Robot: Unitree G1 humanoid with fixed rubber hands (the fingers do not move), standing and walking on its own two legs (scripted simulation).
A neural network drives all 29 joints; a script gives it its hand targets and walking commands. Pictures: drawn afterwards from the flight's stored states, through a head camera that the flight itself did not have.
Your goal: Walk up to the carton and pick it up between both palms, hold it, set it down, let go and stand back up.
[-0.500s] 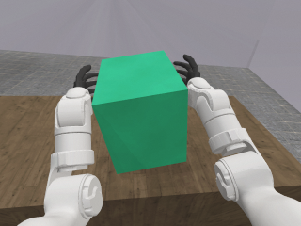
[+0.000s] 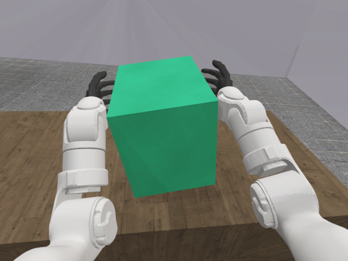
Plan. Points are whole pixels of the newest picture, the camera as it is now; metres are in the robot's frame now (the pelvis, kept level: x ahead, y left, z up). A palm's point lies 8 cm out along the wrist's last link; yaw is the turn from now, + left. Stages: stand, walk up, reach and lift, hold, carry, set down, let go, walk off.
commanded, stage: hold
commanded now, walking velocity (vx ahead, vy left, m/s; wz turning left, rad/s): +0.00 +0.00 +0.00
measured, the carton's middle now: (164, 121) +0.38 -0.01 +0.20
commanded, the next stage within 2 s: none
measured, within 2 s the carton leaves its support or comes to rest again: neither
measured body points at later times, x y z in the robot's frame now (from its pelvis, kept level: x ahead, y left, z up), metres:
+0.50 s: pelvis +0.00 +0.00 +0.00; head -0.08 +0.01 +0.44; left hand +0.38 +0.14 +0.27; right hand +0.39 -0.14 +0.28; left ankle +0.04 +0.12 -0.75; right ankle -0.02 -0.11 -0.75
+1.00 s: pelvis +0.00 +0.00 +0.00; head -0.10 +0.03 +0.44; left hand +0.37 +0.15 +0.26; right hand +0.38 -0.13 +0.28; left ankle +0.04 +0.12 -0.75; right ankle -0.02 -0.11 -0.75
